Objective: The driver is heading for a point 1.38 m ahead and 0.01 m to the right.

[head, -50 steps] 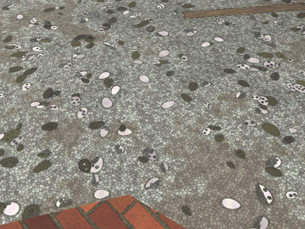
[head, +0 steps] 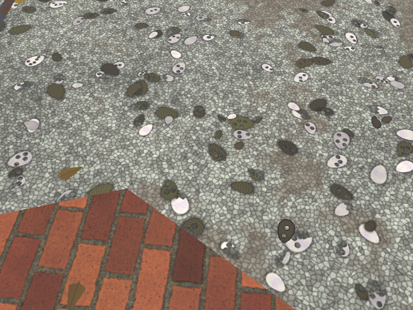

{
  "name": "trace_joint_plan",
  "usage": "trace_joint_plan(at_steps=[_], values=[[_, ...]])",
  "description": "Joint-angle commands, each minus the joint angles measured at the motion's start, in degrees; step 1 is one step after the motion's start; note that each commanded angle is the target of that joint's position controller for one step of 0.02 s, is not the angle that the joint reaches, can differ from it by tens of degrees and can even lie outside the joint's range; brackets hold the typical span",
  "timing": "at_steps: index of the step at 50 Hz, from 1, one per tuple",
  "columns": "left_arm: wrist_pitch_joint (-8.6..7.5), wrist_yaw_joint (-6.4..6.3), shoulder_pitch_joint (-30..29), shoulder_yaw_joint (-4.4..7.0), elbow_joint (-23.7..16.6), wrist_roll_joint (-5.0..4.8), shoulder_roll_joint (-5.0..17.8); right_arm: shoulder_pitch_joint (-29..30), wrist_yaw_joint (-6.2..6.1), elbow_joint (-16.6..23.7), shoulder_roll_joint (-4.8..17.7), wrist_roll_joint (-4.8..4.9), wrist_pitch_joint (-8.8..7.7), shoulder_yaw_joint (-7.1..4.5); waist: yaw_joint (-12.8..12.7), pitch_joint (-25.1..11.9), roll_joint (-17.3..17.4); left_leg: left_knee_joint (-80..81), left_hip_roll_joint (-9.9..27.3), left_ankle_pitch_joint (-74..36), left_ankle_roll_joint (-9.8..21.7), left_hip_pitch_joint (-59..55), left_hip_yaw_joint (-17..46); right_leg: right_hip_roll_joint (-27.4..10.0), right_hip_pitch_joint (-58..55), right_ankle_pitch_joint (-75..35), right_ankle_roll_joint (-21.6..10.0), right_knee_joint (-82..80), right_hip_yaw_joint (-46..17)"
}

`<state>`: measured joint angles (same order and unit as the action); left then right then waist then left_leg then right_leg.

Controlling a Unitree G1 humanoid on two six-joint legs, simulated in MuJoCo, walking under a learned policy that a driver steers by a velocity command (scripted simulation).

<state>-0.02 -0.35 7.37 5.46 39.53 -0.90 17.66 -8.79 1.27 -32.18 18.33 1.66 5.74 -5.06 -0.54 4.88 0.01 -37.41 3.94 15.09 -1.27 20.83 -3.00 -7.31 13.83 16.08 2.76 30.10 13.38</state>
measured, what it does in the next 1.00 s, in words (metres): walks ahead: right foot, then left foot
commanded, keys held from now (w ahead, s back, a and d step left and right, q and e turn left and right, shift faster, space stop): q+shift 0.18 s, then w+q+shift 0.14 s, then w+e+shift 0.68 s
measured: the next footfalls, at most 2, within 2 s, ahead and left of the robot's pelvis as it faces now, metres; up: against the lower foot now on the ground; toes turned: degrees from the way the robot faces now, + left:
right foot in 0.48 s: +0.18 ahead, -0.07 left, +0.00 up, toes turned +25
left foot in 0.84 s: +0.42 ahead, +0.23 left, +0.00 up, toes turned +4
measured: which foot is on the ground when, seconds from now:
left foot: down 0.00-0.46, up 0.48-0.82, down 0.84-1.00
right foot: down 0.00-0.00, up 0.02-0.46, down 0.48-0.84, up 0.86-1.00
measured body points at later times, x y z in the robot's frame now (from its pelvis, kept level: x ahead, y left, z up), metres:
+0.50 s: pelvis +0.12 +0.01 +0.00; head +0.12 +0.00 +0.45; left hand +0.15 +0.33 -0.08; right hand +0.35 -0.20 -0.09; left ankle +0.01 +0.11 -0.72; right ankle +0.15 -0.09 -0.73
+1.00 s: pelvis +0.42 +0.11 +0.01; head +0.44 +0.11 +0.45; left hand +0.47 +0.41 -0.11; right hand +0.57 -0.16 -0.09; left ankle +0.38 +0.22 -0.73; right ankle +0.33 +0.00 -0.63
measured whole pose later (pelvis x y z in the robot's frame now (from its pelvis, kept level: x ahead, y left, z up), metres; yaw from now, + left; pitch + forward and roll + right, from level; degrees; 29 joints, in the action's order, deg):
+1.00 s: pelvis +0.42 +0.11 +0.01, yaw +0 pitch +3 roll +2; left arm -1.0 2.5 18.8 4.5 47.6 1.2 19.2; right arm -13.0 -1.0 -38.8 16.9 -3.1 -4.1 -1.6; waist -1.7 -0.8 -1.9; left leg -26.3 -0.2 17.2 0.2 12.0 -4.7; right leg -0.1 26.4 17.3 -5.2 69.7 -1.0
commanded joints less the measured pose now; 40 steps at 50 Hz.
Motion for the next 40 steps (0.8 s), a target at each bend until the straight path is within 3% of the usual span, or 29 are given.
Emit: trace_joint_plan(at_steps=[1,2,3,4,5,6,9,11,12,13,16,20,21,22,23,24,25,26,27,28,30,31,34,37,39,40], values=[[-0.84,0.67,1.18,1.60,-2.95,0.91,4.36,-10.98,-1.61,1.67,14.87,0.08,-0.79,-5.78,3.99,-9.66,11.95,15.20,7.74,-29.90,9.47,-23.83,17.66,-1.59,14.71,8.03,0.24,22.06,0.33],[-1.08,0.11,-2.50,0.66,-7.64,2.69,2.53,-7.31,-1.56,3.90,19.71,-2.05,-2.44,-5.84,1.78,-12.77,21.08,14.88,17.95,-35.46,21.73,-25.03,37.25,6.12,29.35,23.96,3.27,35.31,-8.86],[-1.07,-0.57,-7.12,1.37,-7.87,2.44,5.96,-7.52,-0.81,4.07,15.59,-2.67,-4.14,-5.17,5.92,-14.85,12.63,17.04,16.72,-29.80,22.39,-24.15,34.01,5.89,30.39,21.66,2.44,40.67,-15.98],[-1.28,-0.94,-8.35,1.42,-8.22,1.41,6.07,-6.71,-1.04,2.86,13.88,-2.20,-5.13,-4.31,4.36,-12.19,11.17,17.48,13.59,-25.22,19.43,-22.08,30.07,5.59,30.56,16.50,0.80,40.22,-17.80],[-1.39,-1.50,-6.87,1.73,-7.12,1.60,6.49,-3.87,-1.60,2.73,12.16,-0.91,-5.24,-3.90,2.39,-10.52,7.24,17.06,10.65,-22.00,16.39,-20.63,26.97,4.66,30.45,11.63,0.27,37.63,-18.57],[-1.35,-1.84,-5.90,2.02,-6.78,2.05,7.35,-1.03,-2.17,3.16,10.65,0.03,-4.80,-3.21,1.01,-9.92,7.31,16.56,9.38,-23.26,14.90,-18.57,25.16,4.71,29.06,8.48,0.32,35.05,-18.89],[-1.54,-1.15,-3.39,1.53,-5.24,1.76,5.67,0.67,-3.34,3.75,10.42,-0.74,-4.02,-2.83,-0.39,-12.25,6.69,15.15,6.03,-28.32,14.13,-15.07,23.05,7.99,22.54,3.01,1.60,30.65,-18.37],[-2.09,-0.15,-3.76,0.99,-4.92,0.86,4.78,-2.27,-3.45,2.84,10.37,0.37,-4.32,-2.79,1.20,-13.48,6.03,18.85,4.34,0.74,14.13,-14.86,26.28,9.01,20.78,-0.13,1.49,21.53,-18.68],[-2.50,0.42,-5.22,0.90,-5.42,0.40,4.74,-2.60,-3.27,2.74,11.02,0.60,-4.64,-2.79,1.90,-11.88,7.77,21.08,4.33,12.43,14.43,-13.43,29.17,9.56,20.26,-0.40,1.35,17.58,-18.94],[-3.00,0.88,-6.62,0.97,-5.93,-0.01,5.08,-2.71,-3.13,2.50,11.82,0.56,-4.96,-2.86,2.27,-9.87,9.53,22.45,4.52,17.38,14.76,-12.25,31.54,10.05,19.94,0.17,1.13,14.58,-19.33],[-4.98,1.70,-8.63,1.13,-6.48,-0.56,5.52,-3.77,-2.86,1.69,12.01,0.49,-5.80,-2.66,2.99,-7.02,10.60,22.05,4.14,19.18,14.73,-10.29,34.50,10.67,16.61,1.55,0.52,7.62,-20.11],[-6.47,2.42,-4.12,0.33,-4.71,-0.67,4.25,-4.98,-1.80,0.40,8.24,-0.43,-7.00,-0.47,3.07,-6.36,11.48,19.97,4.85,17.39,13.54,-5.81,30.97,7.68,6.13,-3.57,-1.14,3.55,-15.23],[-3.71,2.39,-1.30,-0.53,-2.53,4.32,3.68,-5.58,0.25,-0.70,10.83,-5.12,-6.24,-1.17,2.32,-6.38,12.86,20.88,0.99,23.14,12.26,-2.16,28.35,9.08,1.96,0.75,-2.13,2.91,-10.33],[-2.88,1.97,1.42,-0.31,-2.14,4.35,4.21,-4.21,0.83,-0.13,8.81,-5.13,-6.23,-0.66,0.00,-3.97,10.75,18.60,-0.10,24.07,11.29,2.15,27.38,9.09,-2.57,1.11,-3.19,1.49,-9.91],[-2.92,1.65,7.75,-0.28,-0.39,3.93,5.06,-2.54,0.63,0.40,6.55,-4.74,-6.55,0.12,-3.60,-3.60,6.70,12.51,-1.66,24.00,10.23,6.79,25.34,8.39,-8.61,4.17,-4.31,-0.46,-11.88],[-3.58,1.38,16.51,0.33,1.61,4.55,8.84,0.50,0.07,1.69,2.72,-4.52,-7.17,1.13,-7.73,-2.85,-5.42,-6.67,-6.85,16.92,8.03,13.71,17.95,0.02,-13.46,18.67,-7.02,-8.56,-27.67],[-3.67,1.99,19.30,2.00,2.61,4.18,16.45,2.47,-0.20,5.68,1.35,-3.77,-7.98,1.76,-6.64,-0.93,-18.41,-20.14,-12.10,16.93,5.47,29.35,8.22,-11.38,-17.44,36.08,-12.94,-23.25,-59.94],[-3.40,2.72,15.28,1.62,1.66,3.03,14.04,2.60,-0.32,5.23,4.00,-5.08,-8.46,1.62,-3.77,1.23,-10.21,-25.71,-7.13,11.62,5.28,34.57,10.01,-13.70,-16.34,38.83,-16.69,-24.24,-68.50],[-3.33,3.00,12.32,1.08,0.67,2.06,11.38,3.19,-0.07,4.03,6.11,-5.27,-8.89,1.15,-2.31,1.10,-5.20,-26.78,-4.42,5.64,4.17,33.35,9.77,-11.28,-15.36,34.44,-16.34,-21.50,-61.34],[-3.53,3.04,12.88,0.73,1.03,1.96,9.96,3.31,0.20,2.95,7.12,-5.64,-9.32,0.99,-2.33,-0.51,-3.50,-25.38,-3.24,2.78,3.00,29.31,9.25,-7.62,-13.84,27.23,-15.01,-19.64,-53.14],[-4.04,2.22,15.58,0.09,3.07,1.51,8.70,3.98,1.04,2.68,5.69,-6.38,-9.26,1.58,-2.56,-1.02,-7.16,-20.40,-2.47,1.40,1.02,23.02,7.42,-1.95,-10.46,17.82,-14.28,-21.03,-44.17],[-4.13,1.91,17.04,0.00,4.20,1.30,8.22,5.06,1.37,2.94,4.76,-6.17,-9.04,2.09,-2.94,-0.59,-8.29,-18.30,-2.72,0.14,0.26,21.46,6.23,-0.46,-9.44,13.69,-14.68,-21.54,-41.95],[-3.67,1.23,20.15,0.29,6.13,1.38,7.81,10.51,1.89,4.25,2.55,-5.01,-8.88,3.45,-4.63,-0.06,-7.35,-8.71,-4.46,-1.09,-1.28,19.80,3.78,1.09,-9.76,5.28,-15.97,-21.25,-39.67],[-3.24,1.02,22.13,0.82,7.74,1.46,8.39,16.03,2.05,5.73,1.43,-4.17,-9.35,4.31,-6.31,-0.12,-8.56,0.85,-6.80,-2.65,-1.52,13.74,1.97,1.51,-8.22,-2.02,-16.04,-20.10,-39.26],[-3.25,0.91,21.44,1.03,8.28,1.24,8.70,14.72,1.50,5.62,2.09,-3.56,-9.77,4.14,-4.69,-1.32,-9.43,5.05,-7.55,-4.90,-0.81,4.63,2.16,0.39,-5.51,-12.00,-14.91,-18.23,-39.70],[-3.48,0.90,19.46,1.16,8.02,1.09,9.42,10.65,0.91,4.42,3.21,-3.34,-10.00,3.66,-1.92,-3.31,-9.02,7.18,-8.17,-4.55,0.07,-4.27,2.31,0.60,-2.53,-21.81,-13.49,-14.85,-38.44]])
